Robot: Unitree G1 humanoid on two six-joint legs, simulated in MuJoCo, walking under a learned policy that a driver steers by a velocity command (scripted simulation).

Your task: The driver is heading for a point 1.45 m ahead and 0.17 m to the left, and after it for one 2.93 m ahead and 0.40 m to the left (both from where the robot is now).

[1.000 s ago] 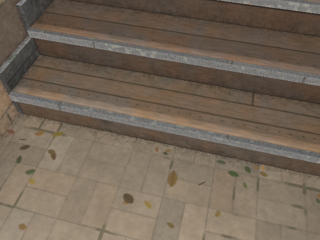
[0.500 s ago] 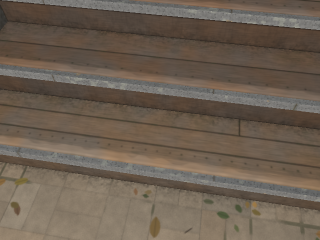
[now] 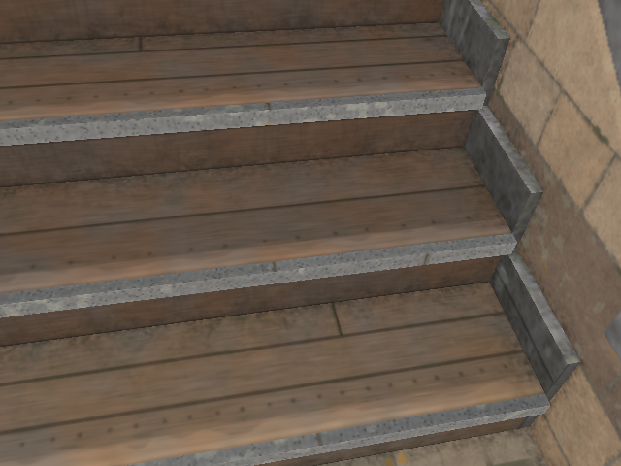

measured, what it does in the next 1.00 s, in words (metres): walks ahead: right foot, then left foot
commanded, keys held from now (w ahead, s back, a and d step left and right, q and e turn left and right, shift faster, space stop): w+e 0.12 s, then w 0.02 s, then w+q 0.18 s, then q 0.34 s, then w+q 0.20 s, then q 0.14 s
